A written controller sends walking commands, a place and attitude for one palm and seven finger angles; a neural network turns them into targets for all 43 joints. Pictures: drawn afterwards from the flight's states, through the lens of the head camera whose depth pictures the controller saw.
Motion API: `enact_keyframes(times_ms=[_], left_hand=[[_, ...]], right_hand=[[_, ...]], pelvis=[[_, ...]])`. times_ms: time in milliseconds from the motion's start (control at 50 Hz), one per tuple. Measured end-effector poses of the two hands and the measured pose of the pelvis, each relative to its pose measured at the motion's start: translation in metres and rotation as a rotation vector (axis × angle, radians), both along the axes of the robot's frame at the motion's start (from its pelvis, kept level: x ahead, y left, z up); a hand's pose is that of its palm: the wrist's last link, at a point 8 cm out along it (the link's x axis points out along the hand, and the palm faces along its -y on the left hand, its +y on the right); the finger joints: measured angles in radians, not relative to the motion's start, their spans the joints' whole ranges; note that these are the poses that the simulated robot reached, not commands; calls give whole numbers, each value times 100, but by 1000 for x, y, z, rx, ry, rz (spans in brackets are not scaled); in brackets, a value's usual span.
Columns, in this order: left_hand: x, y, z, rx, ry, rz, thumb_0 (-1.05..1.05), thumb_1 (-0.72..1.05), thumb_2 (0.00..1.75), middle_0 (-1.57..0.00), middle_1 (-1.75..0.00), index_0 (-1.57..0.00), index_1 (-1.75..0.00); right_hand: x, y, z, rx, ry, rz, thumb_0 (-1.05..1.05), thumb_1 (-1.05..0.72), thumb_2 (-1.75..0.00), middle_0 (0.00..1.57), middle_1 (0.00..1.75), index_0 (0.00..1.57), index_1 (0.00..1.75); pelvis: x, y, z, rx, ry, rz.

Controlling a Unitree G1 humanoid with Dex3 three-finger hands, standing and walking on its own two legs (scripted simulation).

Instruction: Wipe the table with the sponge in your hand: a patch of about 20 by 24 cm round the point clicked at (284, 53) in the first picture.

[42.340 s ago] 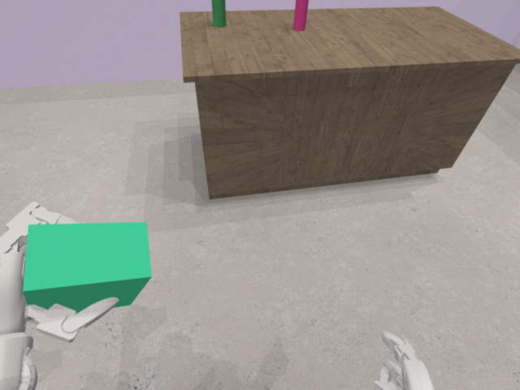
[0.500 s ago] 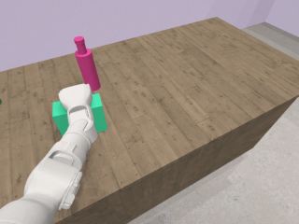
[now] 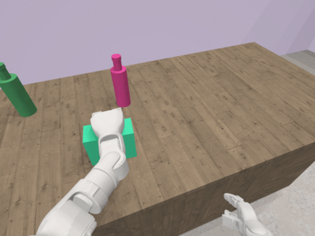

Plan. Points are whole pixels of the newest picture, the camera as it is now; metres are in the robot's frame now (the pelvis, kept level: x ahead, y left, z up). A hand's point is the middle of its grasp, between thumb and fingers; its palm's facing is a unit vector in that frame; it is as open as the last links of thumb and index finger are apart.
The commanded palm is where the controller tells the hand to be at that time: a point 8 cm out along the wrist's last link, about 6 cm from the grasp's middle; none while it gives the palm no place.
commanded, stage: wipe back along the third lane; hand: left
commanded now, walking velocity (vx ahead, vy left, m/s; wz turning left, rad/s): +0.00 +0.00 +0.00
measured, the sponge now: (112, 145) +0.37 +0.19 +0.01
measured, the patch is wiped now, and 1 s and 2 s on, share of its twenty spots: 1.00 1.00 1.00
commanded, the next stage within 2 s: slide back across to the middle lane in 0.98 s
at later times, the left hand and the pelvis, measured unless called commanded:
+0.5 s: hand (117, 149) +0.32 +0.15 +0.06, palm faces +0.03 -0.05 -1.00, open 10.6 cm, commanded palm +0.27 +0.14 +0.09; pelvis -0.01 -0.03 +0.00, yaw -1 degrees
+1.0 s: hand (121, 166) +0.27 +0.13 +0.06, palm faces +0.05 -0.09 -0.99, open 10.6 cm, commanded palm +0.22 +0.12 +0.09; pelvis -0.02 -0.05 +0.00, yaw -2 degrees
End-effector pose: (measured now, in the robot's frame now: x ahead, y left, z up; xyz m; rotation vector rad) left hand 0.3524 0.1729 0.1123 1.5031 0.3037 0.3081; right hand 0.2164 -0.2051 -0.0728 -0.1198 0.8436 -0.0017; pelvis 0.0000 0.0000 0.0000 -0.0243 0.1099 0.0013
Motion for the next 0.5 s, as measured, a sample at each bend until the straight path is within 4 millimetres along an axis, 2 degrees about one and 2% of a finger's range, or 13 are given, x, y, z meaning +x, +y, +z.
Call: enact_keyframes(times_ms=[120,360,500], left_hand=[[-11,-4,0,-3,-13,-13,0,-50,102,-59,-138,-64,-137],[-34,-18,0,-4,-10,-14,0,-50,102,-60,-138,-64,-136],[-51,-27,0,-8,-16,-34,0,-50,102,-59,-138,-64,-136]], right_hand=[[6,0,4,16,-16,20,1,-90,-90,20,30,20,30],[-12,-23,-4,26,5,-5,1,-90,-90,20,30,20,30],[-19,-38,-1,31,-18,-25,2,-90,-90,20,30,20,30]], pelvis=[[1,-6,0,3,-16,-3],[-5,-19,1,14,-45,-14],[-10,-27,2,20,-64,-25]])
